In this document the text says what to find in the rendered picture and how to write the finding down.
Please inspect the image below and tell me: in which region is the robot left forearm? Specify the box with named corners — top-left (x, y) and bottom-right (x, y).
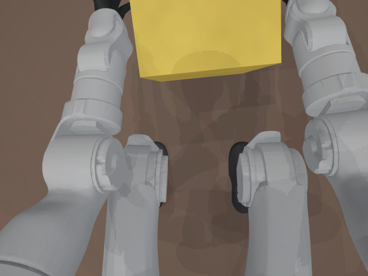
top-left (42, 8), bottom-right (133, 180)

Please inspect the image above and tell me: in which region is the robot right forearm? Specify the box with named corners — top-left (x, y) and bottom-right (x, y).
top-left (283, 0), bottom-right (368, 117)

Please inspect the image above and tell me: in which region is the robot right foot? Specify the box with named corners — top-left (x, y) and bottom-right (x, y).
top-left (228, 141), bottom-right (249, 213)

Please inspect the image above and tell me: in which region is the right robot upper arm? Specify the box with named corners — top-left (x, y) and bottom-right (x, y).
top-left (302, 109), bottom-right (368, 271)

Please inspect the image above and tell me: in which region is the robot left thigh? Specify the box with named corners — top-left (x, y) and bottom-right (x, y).
top-left (102, 144), bottom-right (168, 276)

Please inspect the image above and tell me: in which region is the carton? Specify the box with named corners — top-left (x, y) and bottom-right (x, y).
top-left (129, 0), bottom-right (281, 82)

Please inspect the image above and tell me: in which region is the robot left hand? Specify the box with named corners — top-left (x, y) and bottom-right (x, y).
top-left (93, 0), bottom-right (131, 19)

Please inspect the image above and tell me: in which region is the left robot upper arm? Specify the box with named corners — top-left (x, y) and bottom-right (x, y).
top-left (0, 134), bottom-right (128, 276)

